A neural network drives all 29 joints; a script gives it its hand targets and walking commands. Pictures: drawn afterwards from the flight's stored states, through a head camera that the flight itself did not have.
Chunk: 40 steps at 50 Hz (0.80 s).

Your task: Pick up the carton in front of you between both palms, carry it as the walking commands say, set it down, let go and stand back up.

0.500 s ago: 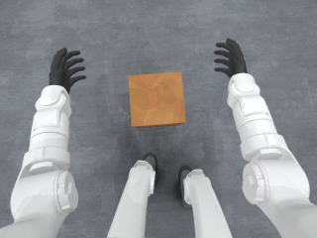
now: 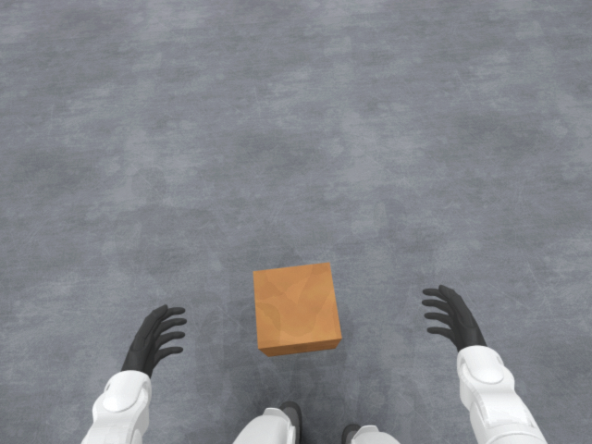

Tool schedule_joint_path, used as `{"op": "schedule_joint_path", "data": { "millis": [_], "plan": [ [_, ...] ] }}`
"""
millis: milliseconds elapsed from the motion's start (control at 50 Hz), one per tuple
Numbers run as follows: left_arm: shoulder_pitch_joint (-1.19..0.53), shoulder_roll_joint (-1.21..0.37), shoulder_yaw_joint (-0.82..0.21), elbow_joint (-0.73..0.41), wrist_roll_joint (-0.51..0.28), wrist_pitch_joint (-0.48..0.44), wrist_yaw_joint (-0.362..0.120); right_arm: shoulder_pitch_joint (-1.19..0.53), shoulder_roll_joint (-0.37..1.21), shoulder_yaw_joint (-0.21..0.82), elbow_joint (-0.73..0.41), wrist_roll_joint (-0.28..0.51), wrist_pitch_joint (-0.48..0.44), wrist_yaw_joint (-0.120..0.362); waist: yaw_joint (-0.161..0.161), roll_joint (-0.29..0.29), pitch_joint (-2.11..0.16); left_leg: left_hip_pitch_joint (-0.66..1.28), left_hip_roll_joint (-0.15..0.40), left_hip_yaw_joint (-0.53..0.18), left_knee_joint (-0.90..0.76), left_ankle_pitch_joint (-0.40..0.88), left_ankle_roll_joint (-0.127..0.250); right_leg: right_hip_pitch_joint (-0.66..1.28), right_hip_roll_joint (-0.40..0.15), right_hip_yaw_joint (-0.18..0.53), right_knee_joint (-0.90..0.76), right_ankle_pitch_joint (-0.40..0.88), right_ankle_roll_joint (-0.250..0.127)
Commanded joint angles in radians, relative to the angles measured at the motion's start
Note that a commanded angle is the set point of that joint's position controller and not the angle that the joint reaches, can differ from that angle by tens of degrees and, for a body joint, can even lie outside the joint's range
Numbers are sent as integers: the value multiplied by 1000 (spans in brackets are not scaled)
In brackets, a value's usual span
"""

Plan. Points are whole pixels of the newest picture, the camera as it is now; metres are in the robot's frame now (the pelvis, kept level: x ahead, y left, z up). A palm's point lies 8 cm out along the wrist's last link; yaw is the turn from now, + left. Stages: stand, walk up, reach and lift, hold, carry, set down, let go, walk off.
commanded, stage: let go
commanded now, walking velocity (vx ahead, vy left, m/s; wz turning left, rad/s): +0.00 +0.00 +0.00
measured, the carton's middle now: (296, 312) +0.39 +0.05 -0.63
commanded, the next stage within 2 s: stand in 0.68 s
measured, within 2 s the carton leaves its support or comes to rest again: neither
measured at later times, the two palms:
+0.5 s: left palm (168, 411) +0.17 +0.18 -0.05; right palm (567, 422) +0.17 -0.28 -0.04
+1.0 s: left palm (114, 410) +0.16 +0.26 -0.07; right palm out of the picture +0.15 -0.31 -0.05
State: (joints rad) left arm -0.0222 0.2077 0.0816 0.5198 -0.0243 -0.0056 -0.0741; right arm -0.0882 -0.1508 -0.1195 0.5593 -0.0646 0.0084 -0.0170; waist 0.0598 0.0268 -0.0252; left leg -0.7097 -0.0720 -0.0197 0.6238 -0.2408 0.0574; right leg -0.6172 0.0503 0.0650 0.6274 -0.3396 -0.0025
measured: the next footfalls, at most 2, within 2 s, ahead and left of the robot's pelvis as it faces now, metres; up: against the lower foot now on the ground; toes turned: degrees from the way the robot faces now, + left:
none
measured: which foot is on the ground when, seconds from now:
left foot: down 0.00-1.00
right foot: down 0.00-1.00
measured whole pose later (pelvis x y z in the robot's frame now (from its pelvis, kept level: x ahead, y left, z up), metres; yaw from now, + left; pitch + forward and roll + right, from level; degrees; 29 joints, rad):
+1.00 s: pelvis +0.02 -0.02 +0.02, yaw -1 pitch -1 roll +0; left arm 0.21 0.34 0.06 0.64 0.03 0.04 0.01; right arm 0.18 -0.32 -0.05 0.71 -0.04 0.01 -0.02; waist 0.00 -0.05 0.02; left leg -0.23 -0.04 -0.02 0.54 -0.30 0.04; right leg -0.12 0.06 0.05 0.49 -0.36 -0.03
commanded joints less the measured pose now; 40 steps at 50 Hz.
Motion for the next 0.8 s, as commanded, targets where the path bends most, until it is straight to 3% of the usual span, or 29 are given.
{"op": "schedule_joint_path", "data": {
  "millis": [0,100,200,300,400,540,560,600,660,680,700,720,780],
  "plan": [
    [173,82,4,-132,-12,-29,11,126,-100,14,-151,7,-35,18,-19,-19,-345,722,88,-99,-65,614,-81,94,-5,-8,-159,299,2],
    [238,105,-9,-166,-8,-5,7,217,-114,37,-179,28,-17,36,-37,-86,-183,649,56,-39,-163,377,-69,308,-32,10,-226,336,13],
    [227,113,-22,-186,9,46,-5,266,-113,57,-190,60,29,60,-60,-99,-6,685,36,-3,-205,187,-59,302,-63,14,-299,217,12],
    [204,127,1,-197,38,99,-7,250,-122,69,-208,75,73,78,-55,-59,94,755,24,16,-187,120,-62,272,-97,23,-344,117,-5],
    [200,118,9,-204,55,137,-1,245,-125,78,-225,75,106,77,-47,-34,130,762,24,14,-172,115,-62,307,-109,31,-342,135,-8],
    [212,120,14,-195,54,145,-3,253,-132,63,-246,53,118,67,-56,-70,102,745,27,3,-174,151,-62,389,-95,25,-304,267,12],
    [174,166,15,-230,80,195,21,310,-129,48,-189,71,89,41,-94,-57,25,703,15,-1,-138,138,-53,476,-91,33,-255,420,32],
    [187,152,3,-227,68,205,37,325,-147,57,-187,72,77,21,-83,-101,-5,650,14,-9,-137,159,-50,523,-98,37,-216,549,43],
    [215,125,-21,-198,45,205,42,284,-150,83,-207,77,66,12,-67,-111,-4,621,14,-20,-140,186,-45,514,-96,32,-198,595,45],
    [197,237,17,-100,34,137,84,270,-243,52,-55,10,54,-6,-41,-177,26,533,108,-56,-124,212,-71,424,-93,33,-208,310,41],
    [200,230,10,-75,42,105,95,273,-263,40,-39,9,41,-12,-47,-117,47,546,118,-76,-131,180,-61,400,-92,46,-226,188,31],
    [200,227,8,-57,47,85,97,264,-274,36,-22,5,30,-14,-53,-84,59,540,126,-85,-137,132,-53,385,-96,57,-239,116,24],
    [187,221,7,-35,56,46,90,253,-265,45,18,14,4,-11,-58,-28,33,517,134,-95,-146,135,-41,409,-106,77,-223,126,5]
  ]
}}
